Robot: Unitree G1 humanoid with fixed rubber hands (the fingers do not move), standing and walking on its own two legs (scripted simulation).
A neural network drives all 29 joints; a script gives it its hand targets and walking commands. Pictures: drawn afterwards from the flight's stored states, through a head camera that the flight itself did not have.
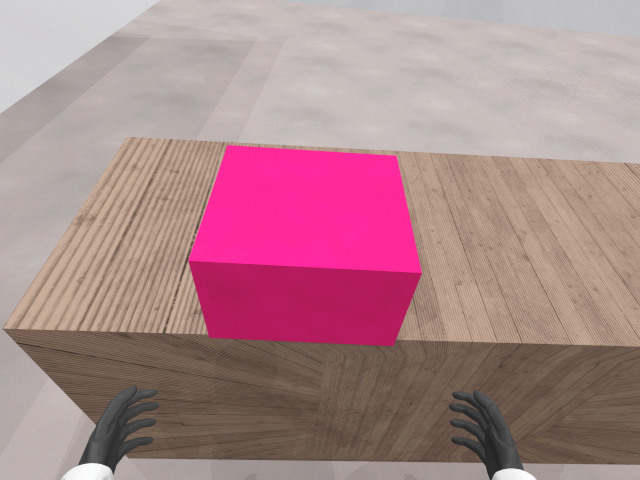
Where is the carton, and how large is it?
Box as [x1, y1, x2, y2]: [188, 145, 421, 345]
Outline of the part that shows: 227,145 188,260 209,337 393,345 421,273 396,156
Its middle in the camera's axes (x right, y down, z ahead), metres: -0.02 +0.00 +0.66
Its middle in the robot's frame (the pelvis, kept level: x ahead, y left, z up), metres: +0.50 +0.04 +0.00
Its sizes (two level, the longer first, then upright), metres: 0.298 0.269 0.187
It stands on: a pedestal, 0.69 m high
